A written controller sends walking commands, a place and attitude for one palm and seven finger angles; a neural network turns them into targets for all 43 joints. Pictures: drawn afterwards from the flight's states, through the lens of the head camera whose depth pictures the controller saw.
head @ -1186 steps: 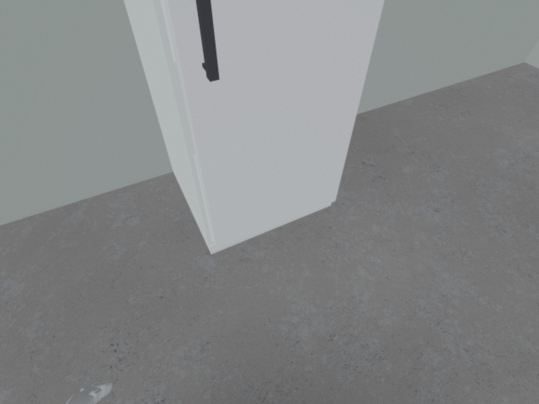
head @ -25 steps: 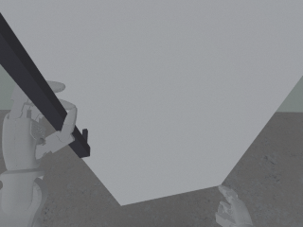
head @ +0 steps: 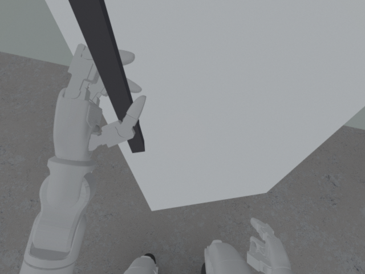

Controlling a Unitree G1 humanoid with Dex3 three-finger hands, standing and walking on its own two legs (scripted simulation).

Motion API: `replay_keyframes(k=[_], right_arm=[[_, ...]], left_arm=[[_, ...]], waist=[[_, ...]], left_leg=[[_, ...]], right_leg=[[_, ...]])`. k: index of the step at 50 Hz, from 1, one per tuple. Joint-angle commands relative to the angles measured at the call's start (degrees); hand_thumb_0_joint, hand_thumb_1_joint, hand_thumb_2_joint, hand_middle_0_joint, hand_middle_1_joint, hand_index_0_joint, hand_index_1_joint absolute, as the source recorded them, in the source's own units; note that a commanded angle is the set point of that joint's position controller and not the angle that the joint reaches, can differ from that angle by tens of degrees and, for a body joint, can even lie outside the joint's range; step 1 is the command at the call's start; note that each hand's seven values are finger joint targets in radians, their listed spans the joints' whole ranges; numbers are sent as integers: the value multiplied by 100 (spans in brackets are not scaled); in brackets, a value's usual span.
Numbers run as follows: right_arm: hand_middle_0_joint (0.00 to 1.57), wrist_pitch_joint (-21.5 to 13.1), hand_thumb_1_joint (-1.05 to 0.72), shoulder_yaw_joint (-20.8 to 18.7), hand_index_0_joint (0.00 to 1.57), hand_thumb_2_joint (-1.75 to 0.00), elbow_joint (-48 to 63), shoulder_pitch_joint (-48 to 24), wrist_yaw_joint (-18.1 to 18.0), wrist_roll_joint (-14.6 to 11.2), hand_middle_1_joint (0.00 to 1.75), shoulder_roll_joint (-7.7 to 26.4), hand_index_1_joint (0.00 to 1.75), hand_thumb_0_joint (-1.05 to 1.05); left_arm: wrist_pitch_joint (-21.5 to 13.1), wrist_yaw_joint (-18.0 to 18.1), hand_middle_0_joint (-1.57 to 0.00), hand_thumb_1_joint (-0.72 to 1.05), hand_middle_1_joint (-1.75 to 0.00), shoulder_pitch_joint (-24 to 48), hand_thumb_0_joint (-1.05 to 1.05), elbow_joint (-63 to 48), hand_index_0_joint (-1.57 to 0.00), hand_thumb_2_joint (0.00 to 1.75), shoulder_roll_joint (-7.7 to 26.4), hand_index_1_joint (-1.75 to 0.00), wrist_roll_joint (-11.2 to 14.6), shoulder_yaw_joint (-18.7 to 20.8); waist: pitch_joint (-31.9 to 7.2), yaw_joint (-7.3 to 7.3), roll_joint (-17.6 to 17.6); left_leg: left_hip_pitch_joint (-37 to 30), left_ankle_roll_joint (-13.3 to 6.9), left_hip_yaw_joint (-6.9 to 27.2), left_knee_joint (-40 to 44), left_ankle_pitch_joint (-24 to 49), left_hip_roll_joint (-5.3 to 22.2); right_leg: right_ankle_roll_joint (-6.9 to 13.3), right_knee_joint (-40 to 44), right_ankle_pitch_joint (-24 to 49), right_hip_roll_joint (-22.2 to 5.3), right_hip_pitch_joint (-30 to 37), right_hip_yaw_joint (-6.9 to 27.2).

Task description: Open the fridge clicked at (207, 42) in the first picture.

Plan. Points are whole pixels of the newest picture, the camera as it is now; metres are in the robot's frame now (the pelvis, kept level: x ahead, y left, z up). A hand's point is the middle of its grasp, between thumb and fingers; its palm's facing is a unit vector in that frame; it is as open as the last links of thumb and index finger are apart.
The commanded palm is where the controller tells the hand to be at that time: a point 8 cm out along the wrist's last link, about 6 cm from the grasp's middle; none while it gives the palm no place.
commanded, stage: walk backward, drawing the door open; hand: left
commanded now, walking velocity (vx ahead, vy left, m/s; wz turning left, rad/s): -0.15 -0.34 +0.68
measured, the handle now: (112, 58) +0.35 +0.10 +0.28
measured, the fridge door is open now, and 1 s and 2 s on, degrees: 24 47 70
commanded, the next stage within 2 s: stop walking and hold the door back in 1.90 s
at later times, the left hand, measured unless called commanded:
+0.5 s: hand (160, 190) +0.21 +0.04 +0.21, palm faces +0.26 -0.95 -0.17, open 7.6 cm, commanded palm +0.16 +0.08 +0.21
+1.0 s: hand (221, 265) +0.14 -0.03 +0.21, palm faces +0.66 -0.74 -0.15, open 6.8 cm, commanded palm +0.08 -0.01 +0.21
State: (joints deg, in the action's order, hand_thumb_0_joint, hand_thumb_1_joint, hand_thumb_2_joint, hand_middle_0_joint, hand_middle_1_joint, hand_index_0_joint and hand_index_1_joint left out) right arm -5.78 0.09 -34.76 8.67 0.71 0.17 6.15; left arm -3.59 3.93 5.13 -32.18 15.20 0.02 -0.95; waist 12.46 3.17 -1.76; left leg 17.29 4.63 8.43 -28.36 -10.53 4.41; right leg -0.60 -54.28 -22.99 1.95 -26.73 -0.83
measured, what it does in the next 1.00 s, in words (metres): steps to the right, turning left: right foot, then left foot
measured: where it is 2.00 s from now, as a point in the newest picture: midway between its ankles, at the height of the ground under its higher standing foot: outside the picture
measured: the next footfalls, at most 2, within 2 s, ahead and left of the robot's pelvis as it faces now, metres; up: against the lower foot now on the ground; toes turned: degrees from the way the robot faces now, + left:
right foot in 0.08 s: +0.01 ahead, -0.16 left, +0.00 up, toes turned +4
left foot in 0.38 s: -0.08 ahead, -0.01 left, +0.00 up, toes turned +24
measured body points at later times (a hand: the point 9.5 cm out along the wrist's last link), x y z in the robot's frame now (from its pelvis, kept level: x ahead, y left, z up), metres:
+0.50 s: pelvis -0.06 -0.15 +0.00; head +0.03 -0.11 +0.44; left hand +0.19 +0.08 +0.22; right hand +0.20 -0.30 -0.09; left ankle -0.11 -0.02 -0.74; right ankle -0.01 -0.22 -0.66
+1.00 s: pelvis -0.01 -0.32 -0.01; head +0.04 -0.25 +0.43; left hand +0.10 +0.01 +0.22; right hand +0.29 -0.40 -0.09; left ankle -0.06 -0.25 -0.74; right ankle +0.05 -0.41 -0.70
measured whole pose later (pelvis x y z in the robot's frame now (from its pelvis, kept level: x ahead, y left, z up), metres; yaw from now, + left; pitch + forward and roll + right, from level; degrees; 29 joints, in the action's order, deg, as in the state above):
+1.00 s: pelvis -0.01 -0.32 -0.01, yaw +39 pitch -2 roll +1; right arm -1.7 -3.4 -31.8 4.5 -2.4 -0.7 11.3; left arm -5.4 4.9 4.3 -33.5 18.6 5.1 6.4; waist 12.9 2.0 4.4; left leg 14.6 -3.5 -7.8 -34.9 -18.4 -1.3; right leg -0.1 -54.4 -27.9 -4.5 -22.3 -4.4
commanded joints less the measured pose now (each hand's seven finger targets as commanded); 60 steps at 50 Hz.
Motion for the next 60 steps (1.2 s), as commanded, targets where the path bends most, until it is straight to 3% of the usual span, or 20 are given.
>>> replay_keyframes(k=[1, 4, 6, 7, 10, 17, 18, 20, 24, 27, 31, 34, 36, 39, 45, 46, 48, 51, 55, 60], right_arm=[[20, -370, -90, -366, 20, -90, 760, -774, -89, -125, 30, 981, 30, 0], [20, -333, -90, -306, 20, -90, 650, -559, -118, -199, 30, 785, 30, 0], [20, -301, -90, -234, 20, -90, 841, -878, -171, -224, 30, 538, 30, 0], [20, -299, -90, -466, 20, -90, 872, -934, -246, -276, 30, 793, 30, 0], [20, -221, -90, -70, 20, -90, 1027, -1220, -286, -28, 30, 403, 30, 0], [20, -90, -90, -241, 20, -90, 1183, -472, -415, 26, 30, 673, 30, 0], [20, -61, -90, -353, 20, -90, 1185, -255, -432, -38, 30, 813, 30, 0], [20, -37, -90, -471, 20, -90, 1218, -358, -312, 11, 30, 1080, 30, 0], [20, -61, -90, -472, 20, -90, 941, -879, -206, -37, 30, 1066, 30, 0], [20, -143, -90, -505, 20, -90, 785, -823, -141, -169, 30, 1091, 30, 0], [20, -136, -90, -411, 20, -90, 935, -855, -137, -373, 30, 1091, 30, 0], [20, -160, -90, -300, 20, -90, 878, -574, -153, -408, 30, 783, 30, 0], [20, -203, -90, -222, 20, -90, 990, -800, -229, -295, 30, 575, 30, 0], [20, -100, -90, -260, 20, -90, 998, -1179, -263, -200, 30, 764, 30, 0], [20, 169, -90, -225, 20, -90, 1104, -723, -337, -111, 30, 741, 30, 0], [20, 144, -90, -353, 20, -90, 1165, -645, -380, -127, 30, 871, 30, 0], [20, 106, -90, -404, 20, -90, 1170, -574, -269, -96, 30, 1050, 30, 0], [20, 86, -90, -335, 20, -90, 1007, -707, -239, -85, 30, 1051, 30, 0], [20, 115, -90, -394, 20, -90, 872, -607, -256, -203, 30, 1129, 30, 0], [20, 20, -90, -246, 20, -90, 1008, -530, -333, -248, 30, 1138, 30, 0]], left_arm=[[-700, 49, -45, 90, -140, 1788, 0, -1533, -45, 90, 179, -140, 209, 439], [-695, 1, -45, 90, -140, 1888, 0, -1461, -45, 90, 551, -140, 226, 700], [-753, 38, -45, 90, -140, 2046, 0, -1674, -45, 90, 952, -140, 224, 1089], [-650, 51, -45, 90, -140, 1707, 0, -1585, -45, 90, 665, -140, 272, 1231], [-795, 91, -45, 90, -140, 1268, 0, -1674, -45, 90, 265, -140, 173, 721], [-818, 200, -45, 90, -140, 1513, 0, -1729, -45, 90, 185, -140, 192, 415], [-817, 200, -45, 90, -140, 1741, 0, -1763, -45, 90, 141, -140, 212, 261], [-980, 98, -45, 90, -140, 1698, 0, -1597, -45, 90, -15, -140, 65, 83], [-937, 76, -45, 90, -140, 2155, 0, -1839, -45, 90, 441, -140, -81, 626], [-695, 10, -45, 90, -140, 1967, 0, -1418, -45, 90, -65, -140, 126, 244], [-574, 23, -45, 90, -140, 2095, 0, -1210, -45, 90, 25, -140, 279, 289], [-578, 78, -45, 90, -140, 2012, 0, -1203, -45, 90, 651, -140, 266, 860], [-616, 144, -45, 90, -140, 1498, 0, -1247, -45, 90, 1023, -140, 269, 1320], [-755, 335, -45, 90, -140, 1666, 0, -1856, -45, 90, 955, -140, 340, 1495], [-799, 369, -45, 90, -140, 714, 0, -1571, -45, 90, 647, -140, 466, 1221], [-819, 335, -45, 90, -140, 884, 0, -1705, -45, 90, 628, -140, 482, 1111], [-929, 275, -45, 90, -140, 1079, 0, -1826, -45, 90, 658, -140, 385, 1030], [-947, 286, -45, 90, -140, 1549, 0, -2058, -45, 90, 1279, -140, 241, 1614], [-633, 360, -45, 90, -140, 1020, 0, -1612, -45, 90, 770, -140, 330, 1273], [-558, 387, -45, 90, -140, 1015, 0, -1250, -45, 90, 973, -140, 460, 1620]], waist=[[-2334, -194, -1192], [-2419, -145, 270], [-2268, -288, 2126], [-2579, -362, 2529], [-2346, -336, 976], [-2932, -144, 820], [-3100, 104, 313], [-2813, -55, -1128], [-2336, -162, -498], [-2315, -206, -947], [-2088, -172, -1236], [-2094, -184, 512], [-2156, -323, 2374], [-2230, -280, 1391], [-2531, -167, 875], [-2673, -100, 306], [-2771, -319, -1126], [-2494, -185, -808], [-2395, -284, -1305], [-2203, -286, -1411]], left_leg=[[-214, -1082, 1021, 746, 440, 1014], [-665, -677, 318, -470, -325, 4], [666, -343, -977, -3718, -2460, -893], [809, -383, -500, -4475, -2792, -658], [932, -387, -1029, -3536, -2169, -436], [-565, -442, -1709, 618, -222, -452], [-2210, -578, -1167, 1256, 1256, -55], [-4345, -1563, 1950, 687, 6038, 2470], [-2904, -1690, 1627, 394, 4003, 2322], [-853, -1089, -40, 543, 1890, 1465], [-151, -1075, 16, 477, 394, 1139], [-384, -545, -583, -1770, -995, -225], [1007, -406, -591, -4893, -2864, -664], [858, -350, -501, -4577, -2430, -188], [-729, -437, -1468, 351, -147, -409], [-1899, -533, -1064, 1009, 956, 29], [-3003, -1526, 2157, 846, 4829, 2367], [-2814, -1639, 1616, 575, 4391, 2004], [-2233, -1332, 205, 459, 3223, 1475], [-1362, -1164, 110, 519, 2481, 1351]], right_leg=[[35, 1809, 131, 17, 2170, 100], [172, 4056, 1451, -419, 2574, 64], [1080, 3681, 3913, -2084, 2330, 780], [1311, 3088, 5333, -2280, 2752, 841], [1240, 2696, 5368, -1947, 3014, 57], [966, 1578, 5229, -1529, 2880, -338], [653, 479, 4386, -1332, 1654, -543], [33, -1006, -948, -257, -1350, -106], [27, -1435, -475, -565, -1350, 841], [54, -146, 345, -404, 1044, 250], [-149, 1315, 220, -106, 2256, -407], [42, 3749, 1807, -762, 2546, -130], [1111, 3531, 4281, -2568, 2162, 1264], [1543, 2630, 4705, -2491, 2168, 919], [765, 1456, 3557, -1630, 2221, -493], [519, 547, 2700, -1398, 1458, -558], [0, -1259, -1276, -331, -396, -22], [-57, -2012, -826, -457, -952, 501], [-21, -323, -474, -482, 46, 160], [-164, 1709, -12, -275, 1569, -236]])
